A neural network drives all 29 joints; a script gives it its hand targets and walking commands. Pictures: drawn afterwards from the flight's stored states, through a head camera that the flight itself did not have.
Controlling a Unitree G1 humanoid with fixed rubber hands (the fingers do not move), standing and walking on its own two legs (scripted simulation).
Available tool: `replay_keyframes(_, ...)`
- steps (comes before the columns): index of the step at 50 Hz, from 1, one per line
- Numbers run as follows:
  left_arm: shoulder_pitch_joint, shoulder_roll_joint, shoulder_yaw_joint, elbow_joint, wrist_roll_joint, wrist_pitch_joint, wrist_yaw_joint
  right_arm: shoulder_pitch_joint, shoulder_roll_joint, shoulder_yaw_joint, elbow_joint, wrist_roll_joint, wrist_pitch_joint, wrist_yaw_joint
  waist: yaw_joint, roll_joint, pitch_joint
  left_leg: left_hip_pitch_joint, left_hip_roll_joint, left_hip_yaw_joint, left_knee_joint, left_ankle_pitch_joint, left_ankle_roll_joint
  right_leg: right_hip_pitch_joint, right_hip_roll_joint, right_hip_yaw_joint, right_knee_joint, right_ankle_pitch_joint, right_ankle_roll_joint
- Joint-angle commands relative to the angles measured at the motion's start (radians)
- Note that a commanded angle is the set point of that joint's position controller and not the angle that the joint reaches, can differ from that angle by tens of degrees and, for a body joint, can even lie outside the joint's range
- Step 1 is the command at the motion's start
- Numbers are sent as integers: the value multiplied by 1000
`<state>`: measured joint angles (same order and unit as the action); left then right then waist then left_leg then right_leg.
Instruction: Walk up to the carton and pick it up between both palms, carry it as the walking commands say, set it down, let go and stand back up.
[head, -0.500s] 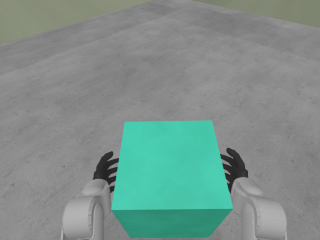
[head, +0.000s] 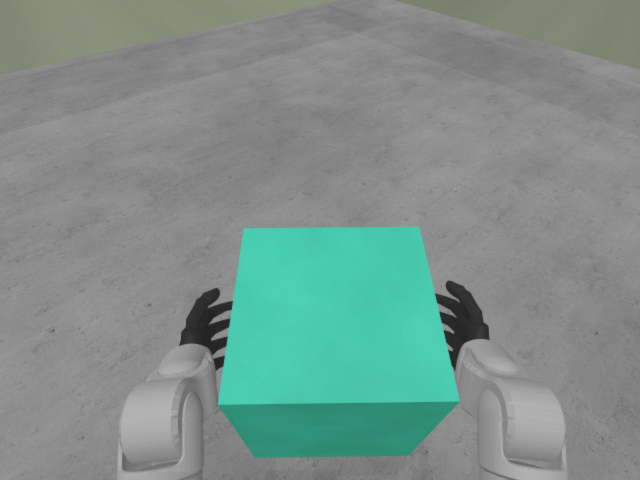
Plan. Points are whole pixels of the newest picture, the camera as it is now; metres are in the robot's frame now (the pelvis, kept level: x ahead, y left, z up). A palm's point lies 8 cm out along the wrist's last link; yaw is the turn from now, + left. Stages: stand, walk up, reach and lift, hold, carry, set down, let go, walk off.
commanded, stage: carry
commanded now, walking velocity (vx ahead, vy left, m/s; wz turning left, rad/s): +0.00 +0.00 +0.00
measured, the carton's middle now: (331, 349) +0.27 +0.00 +0.03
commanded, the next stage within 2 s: none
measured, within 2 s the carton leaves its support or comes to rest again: neither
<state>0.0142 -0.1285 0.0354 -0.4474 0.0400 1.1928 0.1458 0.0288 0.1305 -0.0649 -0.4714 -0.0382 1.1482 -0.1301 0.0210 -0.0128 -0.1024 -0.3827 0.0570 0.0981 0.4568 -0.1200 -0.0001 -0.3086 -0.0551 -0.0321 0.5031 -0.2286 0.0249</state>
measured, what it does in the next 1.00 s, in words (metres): shifts its weight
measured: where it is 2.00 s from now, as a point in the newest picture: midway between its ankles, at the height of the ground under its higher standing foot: outside the picture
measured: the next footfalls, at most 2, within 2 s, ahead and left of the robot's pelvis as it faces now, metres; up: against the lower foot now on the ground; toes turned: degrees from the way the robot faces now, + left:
none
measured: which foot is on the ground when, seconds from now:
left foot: down 0.00-1.00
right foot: down 0.00-1.00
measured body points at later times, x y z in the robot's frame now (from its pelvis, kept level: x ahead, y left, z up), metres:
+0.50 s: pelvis +0.03 -0.02 +0.00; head +0.01 -0.02 +0.45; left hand +0.28 +0.13 +0.08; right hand +0.28 -0.17 +0.08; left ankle +0.08 +0.12 -0.74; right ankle +0.02 -0.14 -0.74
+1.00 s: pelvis +0.06 -0.03 +0.00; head +0.04 -0.03 +0.45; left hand +0.30 +0.12 +0.07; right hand +0.31 -0.18 +0.08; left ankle +0.08 +0.12 -0.74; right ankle +0.02 -0.14 -0.74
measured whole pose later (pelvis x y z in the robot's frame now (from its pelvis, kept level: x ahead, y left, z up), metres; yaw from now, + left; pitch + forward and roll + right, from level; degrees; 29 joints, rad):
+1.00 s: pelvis +0.06 -0.03 +0.00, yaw +0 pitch +3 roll +0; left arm 0.02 -0.13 0.04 -0.46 0.05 1.19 0.14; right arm -0.01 0.13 -0.06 -0.46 -0.02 1.16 -0.14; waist 0.00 0.00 -0.11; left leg -0.33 0.09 0.08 0.49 -0.20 -0.05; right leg -0.24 -0.02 -0.05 0.52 -0.32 0.00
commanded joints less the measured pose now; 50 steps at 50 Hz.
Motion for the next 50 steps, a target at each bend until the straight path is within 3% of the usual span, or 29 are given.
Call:
replay_keyframes(1, -429, -786, -603, -93, -276, -34, -145, -439, 795, 647, -94, 261, 2, 107, -19, -14, -116, 83, 76, -117, -117, -243, 10, 4, -34, 50, -107, -136, -44)
replay_keyframes(5, -430, -748, -574, -97, -242, -37, -134, -442, 788, 649, -52, 273, 13, 115, -21, 5, -73, 61, 68, -126, -122, -306, 9, -37, -31, 72, -114, -205, -52)
replay_keyframes(6, -433, -753, -576, -89, -238, -35, -132, -450, 788, 649, -52, 277, 12, 116, -21, 40, -77, 66, 66, -111, -118, -293, 4, -25, -36, 65, -111, -186, -52)
replay_keyframes(9, -462, -783, -600, -130, -259, -45, -127, -443, 814, 646, -62, 287, 2, 119, -22, 56, -140, 113, 73, -109, -108, -216, 6, 5, -31, 52, -76, -87, -55)
replay_keyframes(19, -414, -781, -595, -137, -273, -38, -133, -405, 807, 639, -82, 271, 6, 107, -28, -12, -176, 192, 74, -78, -39, -41, 9, 23, -55, 67, -90, 72, -58)
replay_keyframes(24, -426, -772, -596, -134, -271, -33, -134, -385, 807, 628, -55, 259, 13, 101, -29, -7, -160, 184, 74, -77, -24, 9, 9, 44, -59, 67, -82, 152, -59)
replay_keyframes(26, -410, -781, -588, -142, -271, -34, -132, -416, 810, 642, -99, 277, 9, 100, -28, -16, -192, 197, 82, -74, -10, 82, 10, 77, -57, 53, -65, 208, -56)
replay_keyframes(27, -395, -755, -579, -122, -256, -33, -133, -397, 780, 626, -77, 263, 9, 100, -29, 10, -177, 189, 75, -70, -5, 89, 5, 73, -59, 50, -65, 210, -53)
replay_keyframes(28, -402, -778, -584, -128, -267, -35, -133, -432, 801, 648, -111, 280, 7, 98, -28, -17, -180, 191, 84, -72, -3, 111, 6, 84, -57, 44, -58, 225, -54)
replay_keyframes(30, -398, -757, -575, -135, -258, -32, -127, -412, 786, 633, -90, 275, 12, 98, -28, 12, -166, 185, 81, -69, 2, 89, 10, 68, -57, 46, -64, 198, -54)
replay_keyframes(31, -395, -744, -567, -118, -246, -30, -124, -388, 776, 620, -64, 263, 18, 97, -28, -4, -154, 183, 76, -73, -2, 74, 10, 56, -56, 52, -67, 187, -55)
replay_keyframes(35, -384, -753, -559, -117, -236, -31, -122, -431, 778, 636, -93, 279, 13, 100, -26, 15, -154, 173, 75, -70, 0, 72, 5, 55, -56, 45, -63, 167, -57)
replay_keyframes(40, -416, -755, -571, -144, -250, -38, -124, -405, 802, 635, -70, 270, 11, 99, -30, -27, -188, 201, 80, -67, 18, 90, 11, 74, -58, 46, -62, 225, -52)
replay_keyframes(42, -423, -753, -567, -139, -244, -38, -124, -411, 793, 630, -71, 267, 11, 100, -30, -14, -170, 182, 74, -69, 9, 75, 6, 76, -61, 43, -57, 205, -53)
replay_keyframes(43, -410, -752, -566, -136, -243, -37, -124, -419, 784, 625, -84, 271, 8, 99, -29, 27, -166, 190, 77, -61, 10, 74, 3, 64, -59, 42, -64, 196, -53)
replay_keyframes(49, -422, -758, -577, -150, -255, -41, -124, -401, 787, 617, -81, 262, 5, 94, -29, 1, -175, 197, 86, -65, 14, 109, 8, 64, -55, 39, -57, 194, -57)
replay_keyframes(50, -412, -761, -575, -134, -251, -39, -125, -394, 789, 614, -66, 258, 5, 96, -27, 23, -190, 200, 83, -60, 9, 100, 4, 64, -56, 39, -55, 175, -58)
